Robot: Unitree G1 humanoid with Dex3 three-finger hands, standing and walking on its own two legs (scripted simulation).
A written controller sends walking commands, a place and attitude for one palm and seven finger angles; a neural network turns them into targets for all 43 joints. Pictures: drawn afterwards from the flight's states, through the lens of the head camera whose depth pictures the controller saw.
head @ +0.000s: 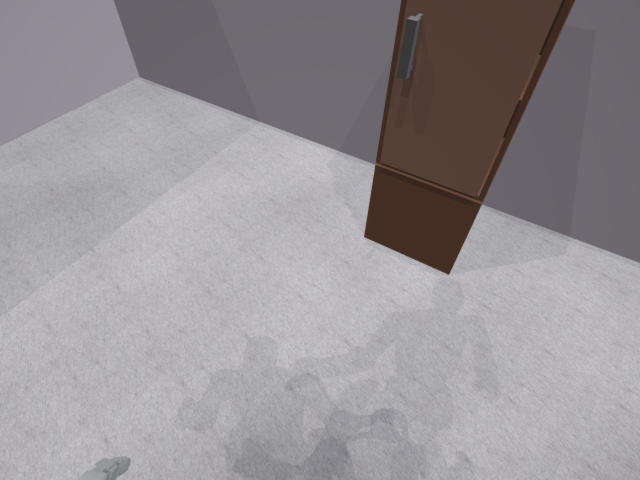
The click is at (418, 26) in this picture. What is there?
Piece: cupboard door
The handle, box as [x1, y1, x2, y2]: [397, 13, 422, 79]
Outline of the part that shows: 420,13 416,16 410,16 407,18 397,77 405,79 409,75 409,71 412,66 411,61 419,21 422,16 422,14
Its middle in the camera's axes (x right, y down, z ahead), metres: +0.23 -0.50 +1.00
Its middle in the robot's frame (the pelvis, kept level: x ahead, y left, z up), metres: +1.11 -0.18 +0.06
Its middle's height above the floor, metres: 0.83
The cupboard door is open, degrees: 0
